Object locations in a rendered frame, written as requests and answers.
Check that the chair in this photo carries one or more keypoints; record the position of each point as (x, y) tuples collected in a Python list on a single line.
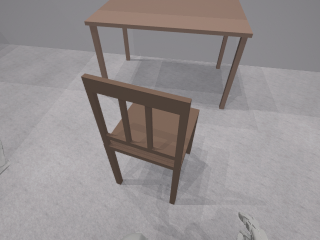
[(158, 127)]

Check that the robot left hand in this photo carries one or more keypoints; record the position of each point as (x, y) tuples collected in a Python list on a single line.
[(3, 162)]

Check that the table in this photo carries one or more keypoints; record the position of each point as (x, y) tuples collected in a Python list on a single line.
[(208, 17)]

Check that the robot right hand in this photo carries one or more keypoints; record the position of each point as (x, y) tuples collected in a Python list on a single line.
[(256, 233)]

